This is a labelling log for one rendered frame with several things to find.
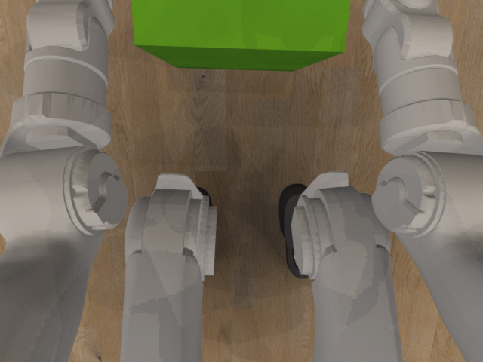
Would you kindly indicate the robot left forearm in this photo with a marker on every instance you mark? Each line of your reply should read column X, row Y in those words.
column 65, row 80

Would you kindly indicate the robot right forearm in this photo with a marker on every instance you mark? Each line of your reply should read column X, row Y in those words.
column 417, row 81

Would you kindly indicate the robot left foot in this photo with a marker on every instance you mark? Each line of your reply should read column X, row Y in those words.
column 204, row 192

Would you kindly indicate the left robot upper arm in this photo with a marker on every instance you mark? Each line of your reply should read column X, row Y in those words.
column 55, row 208

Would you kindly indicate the carton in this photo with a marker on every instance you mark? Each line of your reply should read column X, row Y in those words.
column 269, row 35

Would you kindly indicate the right robot thigh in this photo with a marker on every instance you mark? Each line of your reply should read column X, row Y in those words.
column 356, row 318

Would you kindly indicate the right robot upper arm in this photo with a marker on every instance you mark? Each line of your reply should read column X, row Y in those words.
column 433, row 201

